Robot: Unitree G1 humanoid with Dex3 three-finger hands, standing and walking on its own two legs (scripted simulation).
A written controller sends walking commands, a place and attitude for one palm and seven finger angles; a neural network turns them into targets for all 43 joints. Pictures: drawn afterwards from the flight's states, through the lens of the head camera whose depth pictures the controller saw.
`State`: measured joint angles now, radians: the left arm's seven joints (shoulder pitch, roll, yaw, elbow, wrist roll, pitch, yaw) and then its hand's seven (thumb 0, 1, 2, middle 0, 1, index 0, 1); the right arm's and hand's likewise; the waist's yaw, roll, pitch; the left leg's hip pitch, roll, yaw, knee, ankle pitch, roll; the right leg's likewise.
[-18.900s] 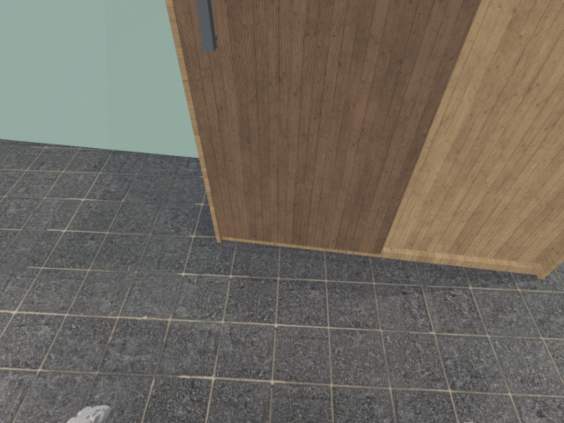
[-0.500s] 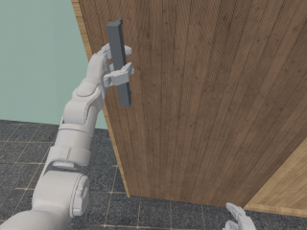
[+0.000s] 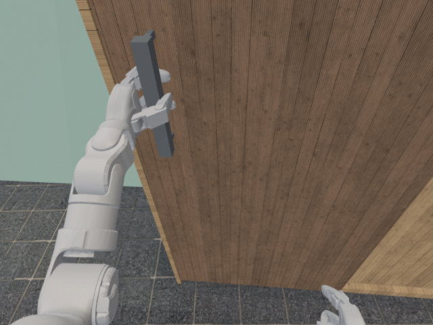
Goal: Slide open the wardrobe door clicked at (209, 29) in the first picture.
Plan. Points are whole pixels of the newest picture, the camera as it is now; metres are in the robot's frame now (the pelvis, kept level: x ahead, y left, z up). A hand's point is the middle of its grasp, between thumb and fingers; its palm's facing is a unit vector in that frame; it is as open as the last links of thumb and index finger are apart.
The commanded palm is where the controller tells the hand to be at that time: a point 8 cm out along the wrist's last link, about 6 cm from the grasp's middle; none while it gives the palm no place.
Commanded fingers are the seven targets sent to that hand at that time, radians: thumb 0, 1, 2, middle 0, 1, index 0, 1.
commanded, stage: tug the door sideways, standing still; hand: left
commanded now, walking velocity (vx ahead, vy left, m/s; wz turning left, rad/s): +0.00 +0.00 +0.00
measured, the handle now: (159, 99) +0.45 +0.13 +0.22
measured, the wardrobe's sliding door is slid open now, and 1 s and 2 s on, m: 0.00 0.00 0.05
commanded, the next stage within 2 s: step sideways, sliding the door along in 0.90 s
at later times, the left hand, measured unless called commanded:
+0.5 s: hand (164, 110) +0.40 +0.10 +0.23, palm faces +0.02 -1.00 -0.06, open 6.3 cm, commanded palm +0.37 +0.10 +0.23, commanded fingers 0.00 0.90 0.90 -0.45 -1.40 -0.45 -1.40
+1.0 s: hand (165, 111) +0.40 +0.10 +0.23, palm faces +0.03 -1.00 -0.08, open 6.4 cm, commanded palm +0.38 +0.13 +0.23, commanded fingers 0.00 0.90 0.90 -0.45 -1.40 -0.45 -1.40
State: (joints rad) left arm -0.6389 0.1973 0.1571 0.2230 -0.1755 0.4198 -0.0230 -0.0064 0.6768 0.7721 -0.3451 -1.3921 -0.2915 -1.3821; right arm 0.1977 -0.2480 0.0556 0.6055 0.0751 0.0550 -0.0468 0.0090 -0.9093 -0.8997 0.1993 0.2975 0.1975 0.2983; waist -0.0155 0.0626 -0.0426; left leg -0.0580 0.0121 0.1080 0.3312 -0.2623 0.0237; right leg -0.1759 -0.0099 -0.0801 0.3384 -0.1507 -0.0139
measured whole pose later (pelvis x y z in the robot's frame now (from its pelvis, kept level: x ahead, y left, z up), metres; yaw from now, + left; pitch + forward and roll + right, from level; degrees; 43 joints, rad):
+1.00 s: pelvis -0.02 +0.01 -0.01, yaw +5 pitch -1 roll +0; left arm -0.88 0.11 -0.03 0.51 -0.15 0.32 0.09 -0.03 0.70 0.82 -0.34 -1.39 -0.20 -1.40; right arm 0.21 -0.22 0.05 0.71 0.05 -0.01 -0.01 0.01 -0.91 -0.90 0.20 0.30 0.20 0.30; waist 0.05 0.04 -0.02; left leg -0.15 -0.03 0.02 0.43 -0.27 0.03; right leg -0.23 -0.07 -0.15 0.44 -0.19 0.00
